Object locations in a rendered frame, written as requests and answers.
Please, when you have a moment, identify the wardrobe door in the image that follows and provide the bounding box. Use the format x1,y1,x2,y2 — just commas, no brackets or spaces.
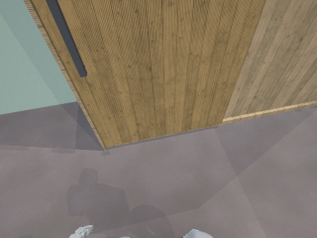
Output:
31,0,266,147
224,0,317,119

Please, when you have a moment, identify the left robot hand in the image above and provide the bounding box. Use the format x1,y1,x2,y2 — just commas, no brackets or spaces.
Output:
69,225,94,238

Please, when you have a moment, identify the handle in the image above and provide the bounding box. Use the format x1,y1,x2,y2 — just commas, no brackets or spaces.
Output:
46,0,87,77

